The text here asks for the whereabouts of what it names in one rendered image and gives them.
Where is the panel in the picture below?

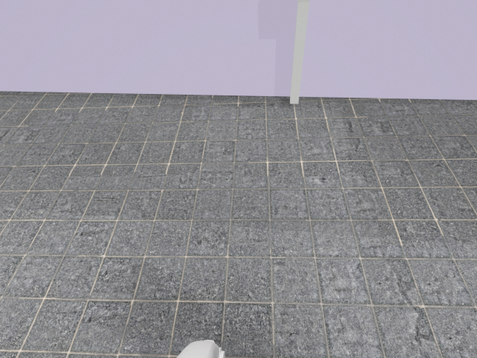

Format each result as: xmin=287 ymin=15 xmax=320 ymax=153
xmin=290 ymin=0 xmax=309 ymax=104

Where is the left robot thigh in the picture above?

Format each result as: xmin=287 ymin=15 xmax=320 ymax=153
xmin=177 ymin=341 xmax=225 ymax=358

